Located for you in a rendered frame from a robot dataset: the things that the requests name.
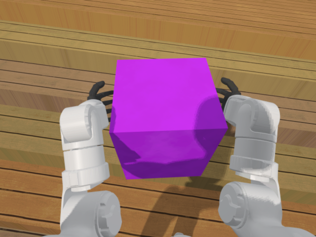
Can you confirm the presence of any carton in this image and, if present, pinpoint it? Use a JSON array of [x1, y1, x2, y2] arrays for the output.
[[109, 58, 228, 179]]

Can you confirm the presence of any right robot upper arm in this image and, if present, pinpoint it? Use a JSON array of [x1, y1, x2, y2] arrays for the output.
[[218, 181, 316, 237]]

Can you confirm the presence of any robot left forearm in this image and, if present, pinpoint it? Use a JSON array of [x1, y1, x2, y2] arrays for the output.
[[60, 99, 110, 219]]

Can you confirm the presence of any left robot hand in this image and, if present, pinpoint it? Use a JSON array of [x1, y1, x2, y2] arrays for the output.
[[87, 81, 114, 122]]

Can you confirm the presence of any left robot upper arm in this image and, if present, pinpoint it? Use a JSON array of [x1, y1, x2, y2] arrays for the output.
[[42, 191, 122, 237]]

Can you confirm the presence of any robot right forearm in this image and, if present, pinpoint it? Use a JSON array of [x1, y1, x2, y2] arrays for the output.
[[223, 95, 282, 207]]

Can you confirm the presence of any right robot hand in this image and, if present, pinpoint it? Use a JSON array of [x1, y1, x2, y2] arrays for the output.
[[216, 78, 241, 122]]

